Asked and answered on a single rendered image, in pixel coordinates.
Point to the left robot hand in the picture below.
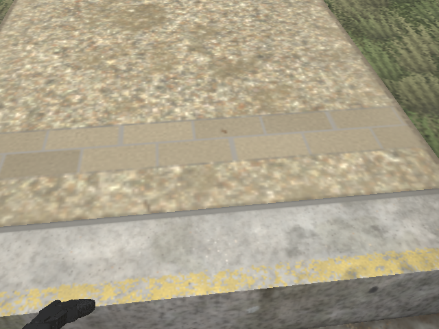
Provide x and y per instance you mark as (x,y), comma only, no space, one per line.
(57,314)

